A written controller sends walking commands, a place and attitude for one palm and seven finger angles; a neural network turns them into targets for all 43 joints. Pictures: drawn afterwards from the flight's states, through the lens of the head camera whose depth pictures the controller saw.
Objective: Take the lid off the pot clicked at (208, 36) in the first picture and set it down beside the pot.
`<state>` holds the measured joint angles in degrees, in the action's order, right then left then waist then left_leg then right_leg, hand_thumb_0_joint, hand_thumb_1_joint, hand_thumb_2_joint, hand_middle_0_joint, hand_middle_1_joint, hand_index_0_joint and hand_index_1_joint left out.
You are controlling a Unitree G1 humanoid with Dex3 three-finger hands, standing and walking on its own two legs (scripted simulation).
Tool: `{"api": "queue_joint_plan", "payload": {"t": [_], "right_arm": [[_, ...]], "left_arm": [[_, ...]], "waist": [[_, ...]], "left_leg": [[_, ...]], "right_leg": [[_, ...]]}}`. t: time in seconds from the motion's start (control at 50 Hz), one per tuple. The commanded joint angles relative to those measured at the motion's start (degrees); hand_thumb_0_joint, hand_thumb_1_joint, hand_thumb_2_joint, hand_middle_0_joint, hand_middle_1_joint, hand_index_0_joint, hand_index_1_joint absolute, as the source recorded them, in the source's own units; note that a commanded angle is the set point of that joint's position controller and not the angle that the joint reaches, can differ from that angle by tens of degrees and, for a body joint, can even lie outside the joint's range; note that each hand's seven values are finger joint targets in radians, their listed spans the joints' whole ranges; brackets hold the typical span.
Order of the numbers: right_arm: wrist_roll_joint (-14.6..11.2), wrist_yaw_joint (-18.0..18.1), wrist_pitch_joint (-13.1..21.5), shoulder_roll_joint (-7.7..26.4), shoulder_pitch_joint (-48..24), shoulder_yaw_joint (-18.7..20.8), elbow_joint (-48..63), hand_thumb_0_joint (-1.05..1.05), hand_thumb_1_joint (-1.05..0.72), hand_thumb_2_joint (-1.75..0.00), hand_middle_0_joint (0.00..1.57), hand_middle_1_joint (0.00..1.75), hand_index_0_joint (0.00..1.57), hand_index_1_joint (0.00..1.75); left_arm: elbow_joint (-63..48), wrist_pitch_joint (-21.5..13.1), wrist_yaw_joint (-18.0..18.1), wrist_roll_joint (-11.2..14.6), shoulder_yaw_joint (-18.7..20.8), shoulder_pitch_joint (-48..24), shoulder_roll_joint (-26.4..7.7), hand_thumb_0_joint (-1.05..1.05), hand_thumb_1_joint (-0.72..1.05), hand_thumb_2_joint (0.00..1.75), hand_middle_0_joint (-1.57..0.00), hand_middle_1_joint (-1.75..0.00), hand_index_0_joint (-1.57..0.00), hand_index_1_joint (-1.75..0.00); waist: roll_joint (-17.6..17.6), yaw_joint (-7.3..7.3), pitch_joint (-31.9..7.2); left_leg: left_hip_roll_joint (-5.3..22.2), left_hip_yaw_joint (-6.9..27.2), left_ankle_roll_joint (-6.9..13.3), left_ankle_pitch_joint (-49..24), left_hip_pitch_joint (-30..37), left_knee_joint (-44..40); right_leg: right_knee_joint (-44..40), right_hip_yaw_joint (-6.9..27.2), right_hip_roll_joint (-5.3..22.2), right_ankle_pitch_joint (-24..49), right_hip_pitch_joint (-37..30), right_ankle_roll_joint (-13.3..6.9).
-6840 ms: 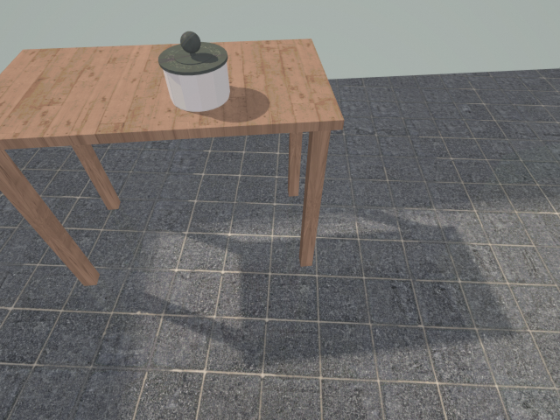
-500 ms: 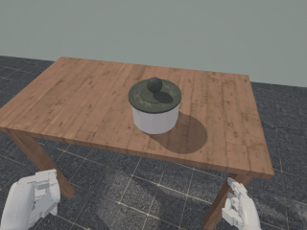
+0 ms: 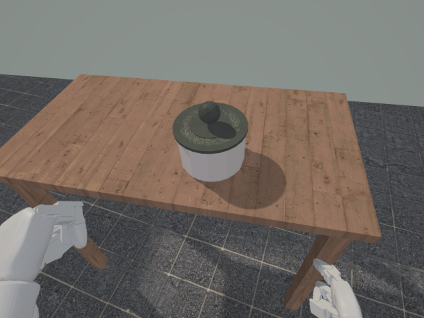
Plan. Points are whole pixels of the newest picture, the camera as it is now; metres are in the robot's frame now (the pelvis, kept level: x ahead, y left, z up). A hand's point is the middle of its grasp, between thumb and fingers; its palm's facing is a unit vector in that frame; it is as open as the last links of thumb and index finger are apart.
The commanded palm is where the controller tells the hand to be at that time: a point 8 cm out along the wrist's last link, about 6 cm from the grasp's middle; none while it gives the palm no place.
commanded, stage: reach forward and open the fingers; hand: left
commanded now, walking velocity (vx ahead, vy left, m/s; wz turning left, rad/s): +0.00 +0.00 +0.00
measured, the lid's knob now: (209, 112) +0.51 +0.08 +0.13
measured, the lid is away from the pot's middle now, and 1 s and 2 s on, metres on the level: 0.00 0.00 0.00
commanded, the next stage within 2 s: move the open hand above the knob in 0.98 s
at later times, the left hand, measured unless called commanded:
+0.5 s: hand (47, 218) +0.20 +0.27 +0.15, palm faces -0.17 +0.01 -0.98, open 5.4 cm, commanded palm +0.19 +0.26 +0.22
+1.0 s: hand (45, 167) +0.25 +0.27 +0.21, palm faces -0.04 +0.05 -1.00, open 10.0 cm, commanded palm +0.22 +0.26 +0.27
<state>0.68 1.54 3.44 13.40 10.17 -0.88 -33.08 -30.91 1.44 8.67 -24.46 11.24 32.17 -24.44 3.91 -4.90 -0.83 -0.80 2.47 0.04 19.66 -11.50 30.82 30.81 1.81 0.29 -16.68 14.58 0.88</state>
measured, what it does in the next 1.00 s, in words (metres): shifts its weight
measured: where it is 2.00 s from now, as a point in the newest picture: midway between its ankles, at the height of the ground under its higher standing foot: outside the picture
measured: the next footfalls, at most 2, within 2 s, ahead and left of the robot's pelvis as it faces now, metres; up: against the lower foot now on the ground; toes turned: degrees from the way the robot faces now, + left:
none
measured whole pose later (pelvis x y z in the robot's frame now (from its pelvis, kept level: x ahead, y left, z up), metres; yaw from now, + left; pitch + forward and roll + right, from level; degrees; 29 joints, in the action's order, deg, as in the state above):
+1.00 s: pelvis -0.05 +0.01 +0.01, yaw +1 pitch -1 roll +0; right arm -3.1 -0.2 -1.5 16.2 8.2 -1.1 -32.0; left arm -8.1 1.9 -23.3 -40.7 5.7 -12.2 -44.4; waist 6.5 -3.1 0.7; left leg -3.0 2.7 1.2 12.6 -12.4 26.3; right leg 26.4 1.7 2.7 -10.3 15.1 2.1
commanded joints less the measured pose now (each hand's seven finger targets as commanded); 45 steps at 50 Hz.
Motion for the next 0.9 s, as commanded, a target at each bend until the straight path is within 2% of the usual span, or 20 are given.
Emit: {"api": "queue_joint_plan", "payload": {"t": [0.0,0.02,0.08,0.16,0.22,0.26,0.34,0.42,0.46,0.48,0.54,0.6,0.64,0.68,0.74,0.76,0.8,0.84,0.86,0.88], "right_arm": [[-0.3,-0.9,-3.6,7.6,-10.8,2.2,12.0,0.0,-0.9,-0.9,0.2,0.3,0.2,0.3],[-0.4,-0.9,-4.5,7.6,-11.6,2.2,12.3,0.0,-0.9,-0.9,0.2,0.3,0.2,0.3],[-1.7,-0.6,-5.7,7.7,-12.7,2.3,12.2,0.0,-0.9,-0.9,0.2,0.3,0.2,0.3],[-2.8,-0.4,-5.2,7.9,-12.9,2.3,12.0,0.0,-0.9,-0.9,0.2,0.3,0.2,0.3],[-2.7,0.0,-4.2,8.2,-11.7,2.5,11.2,0.0,-0.9,-0.9,0.2,0.3,0.2,0.3],[-2.7,0.2,-3.5,8.1,-11.7,2.0,11.3,0.0,-0.9,-0.9,0.2,0.3,0.2,0.3],[-2.9,0.2,-2.9,8.2,-11.8,2.0,10.8,0.0,-0.9,-0.9,0.2,0.3,0.2,0.3],[-2.8,-0.2,-2.9,8.3,-10.3,2.3,10.9,0.0,-0.9,-0.9,0.2,0.3,0.2,0.3],[-2.7,-0.7,-2.3,8.1,-10.2,2.2,11.6,0.0,-0.9,-0.9,0.2,0.3,0.2,0.3],[-2.6,-0.6,-2.2,8.2,-9.6,2.6,11.3,0.0,-0.9,-0.9,0.2,0.3,0.2,0.3],[-2.9,-0.7,-1.6,8.7,-10.5,2.5,11.7,0.0,-0.9,-0.9,0.2,0.3,0.2,0.3],[-2.7,-0.2,-2.1,8.4,-9.3,2.2,10.4,0.0,-0.9,-0.9,0.2,0.3,0.2,0.3],[-3.4,-0.7,-1.8,8.8,-9.1,2.5,10.9,0.0,-0.9,-0.9,0.2,0.3,0.2,0.3],[-3.3,-1.0,-2.1,8.4,-10.0,2.4,11.3,0.0,-0.9,-0.9,0.2,0.3,0.2,0.3],[-3.9,-1.6,-1.0,8.4,-11.4,2.6,12.8,0.0,-0.9,-0.9,0.2,0.3,0.2,0.3],[-3.4,-1.5,-1.3,8.2,-12.0,2.0,12.3,0.0,-0.9,-0.9,0.2,0.3,0.2,0.3],[-3.1,-1.1,-1.4,8.8,-10.7,2.3,11.4,0.0,-0.9,-0.9,0.2,0.3,0.2,0.3],[-3.3,-0.9,-1.3,9.5,-10.3,2.2,11.0,0.0,-0.9,-0.9,0.2,0.3,0.2,0.3],[-3.0,-0.8,-1.6,8.6,-11.6,1.6,10.4,0.0,-0.9,-0.9,0.2,0.3,0.2,0.3],[-3.1,-0.6,-1.6,8.3,-10.5,1.8,10.2,0.0,-0.9,-0.9,0.2,0.3,0.2,0.3]], "left_arm": [[-10.2,4.2,1.9,-16.8,7.9,-2.4,-16.8,0.0,0.67,1.05,-1.23,-1.25,-1.23,-1.25],[-9.2,5.3,1.1,-19.2,8.0,-3.6,-18.2,0.0,0.64,1.07,-1.22,-1.22,-1.22,-1.22],[-5.5,6.6,-3.1,-21.8,7.9,-7.2,-21.5,0.0,0.54,1.13,-1.19,-1.11,-1.19,-1.11],[-3.8,5.8,-10.6,-19.4,5.6,-11.5,-22.8,0.0,0.41,1.22,-1.15,-0.97,-1.15,-0.97],[-2.7,4.3,-15.2,-17.7,5.5,-15.3,-24.9,0.0,0.32,1.28,-1.12,-0.86,-1.12,-0.86],[-4.0,3.2,-17.9,-17.4,7.7,-19.9,-28.8,0.0,0.25,1.32,-1.1,-0.79,-1.1,-0.79],[1.0,1.7,-22.0,-17.5,11.8,-24.3,-34.2,0.0,0.13,1.4,-1.05,-0.65,-1.05,-0.65],[2.5,-0.2,-26.2,-15.0,7.1,-30.0,-30.6,0.0,0.01,1.44,-1.0,-0.51,-1.0,-0.51],[0.4,-1.4,-27.6,-13.7,6.7,-31.0,-30.5,0.0,-0.05,1.45,-0.98,-0.44,-0.98,-0.44],[3.8,-1.5,-27.9,-13.4,7.3,-29.5,-30.5,0.0,-0.08,1.46,-0.96,-0.4,-0.96,-0.4],[1.8,-2.4,-27.4,-14.6,11.4,-36.0,-35.9,0.0,-0.17,1.49,-0.92,-0.29,-0.92,-0.29],[7.0,-2.9,-27.1,-15.5,11.0,-43.5,-36.4,0.0,-0.25,1.51,-0.89,-0.19,-0.89,-0.19],[10.7,-2.1,-27.1,-14.9,10.6,-42.2,-34.8,0.0,-0.31,1.53,-0.86,-0.12,-0.86,-0.12],[10.2,-1.9,-28.0,-14.0,6.3,-45.6,-31.4,0.0,-0.34,1.53,-0.85,-0.08,-0.85,-0.08],[6.5,-0.9,-28.6,-14.0,2.4,-46.9,-28.4,0.0,-0.34,1.53,-0.85,-0.08,-0.85,-0.08],[4.0,-1.3,-29.2,-15.1,1.8,-53.0,-30.7,0.0,-0.34,1.53,-0.85,-0.08,-0.85,-0.08],[7.8,-0.9,-28.7,-17.0,6.4,-53.2,-35.7,0.0,-0.34,1.54,-0.85,-0.08,-0.85,-0.08],[9.8,-0.3,-27.9,-18.5,11.8,-57.6,-42.0,0.0,-0.34,1.54,-0.85,-0.08,-0.85,-0.08],[10.5,-0.2,-28.5,-19.3,10.1,-63.9,-41.9,0.0,-0.34,1.54,-0.85,-0.08,-0.85,-0.08],[15.0,0.5,-28.6,-18.8,9.0,-63.0,-39.4,0.0,-0.34,1.54,-0.85,-0.08,-0.85,-0.08]], "waist": [[0.1,-1.28,-7.3],[-0.7,-1.27,-8.0],[-2.0,-0.59,-10.5],[-2.4,0.77,-11.1],[-2.8,1.28,-8.7],[-2.3,1.22,-10.6],[-0.4,1.11,-7.8],[1.1,1.47,-8.4],[1.4,1.34,-11.5],[-1.2,1.18,-10.3],[0.1,1.16,-10.6],[-0.5,1.01,-9.5],[0.5,1.27,-8.5],[0.0,1.01,-9.0],[2.8,1.78,-10.6],[2.6,1.28,-12.7],[-0.1,0.81,-11.2],[2.1,0.84,-11.3],[3.0,0.59,-13.4],[1.8,0.78,-10.3]], "left_leg": [[0.6,-4.0,0.2,-17.6,-4.8,-3.4],[0.5,-3.7,0.4,-17.2,-4.5,-3.4],[0.7,-3.1,1.1,-17.7,-2.2,-3.4],[0.1,-2.9,1.8,-20.1,-0.9,-3.7],[-0.2,-2.4,2.1,-21.8,-0.4,-4.7],[-0.5,-2.4,2.2,-23.0,0.2,-4.6],[-0.7,-2.0,2.1,-22.4,0.6,-5.1],[-1.2,-1.6,2.0,-22.7,1.6,-6.6],[-1.6,-1.7,2.0,-22.6,2.5,-6.6],[-1.4,-1.8,2.1,-21.1,2.0,-6.9],[-1.2,-1.2,1.9,-19.0,2.4,-7.2],[-1.3,-0.9,1.7,-16.8,0.9,-9.1],[-1.4,-0.9,1.6,-15.8,1.4,-8.4],[-1.4,-1.2,1.4,-14.3,0.7,-9.7],[-1.5,-0.6,1.5,-12.8,2.4,-9.0],[-1.5,-0.3,1.5,-11.7,1.5,-10.7],[-1.0,-0.1,1.7,-10.7,0.2,-11.0],[-1.1,0.1,1.6,-11.8,0.3,-9.8],[-1.4,0.2,1.5,-11.8,-0.3,-10.9],[-1.2,0.1,1.5,-12.7,-0.7,-10.4]], "right_leg": [[-2.1,-1.3,-0.6,11.0,-3.1,-3.2],[-2.2,-0.9,-0.3,11.3,-3.7,-3.2],[-3.1,-1.5,0.4,12.9,-5.2,-2.2],[-4.2,-2.8,0.8,17.8,-6.2,-0.9],[-5.5,-3.5,0.7,19.7,-5.5,-0.3],[-5.7,-3.6,0.8,20.9,-6.9,-0.2],[-6.9,-3.3,0.2,19.6,-6.5,-0.4],[-7.7,-4.7,0.2,17.4,-5.8,-0.1],[-7.8,-4.9,0.1,17.3,-6.9,0.0],[-8.1,-5.1,-0.1,15.9,-6.3,0.1],[-8.2,-4.6,-0.6,13.5,-6.3,-0.4],[-9.2,-5.3,-0.2,10.0,-5.9,-0.4],[-8.7,-5.0,-1.0,9.2,-4.8,-0.9],[-8.7,-5.4,-0.4,7.7,-5.2,-0.7],[-7.5,-4.7,-1.0,7.1,-4.2,-1.0],[-8.1,-5.0,-0.5,5.9,-5.5,-0.8],[-8.4,-4.7,-0.5,4.7,-5.7,-0.9],[-7.3,-4.1,-1.0,5.0,-6.0,-1.7],[-7.6,-4.4,-0.4,4.5,-6.9,-1.7],[-7.3,-4.7,-0.5,5.1,-5.7,-1.7]]}}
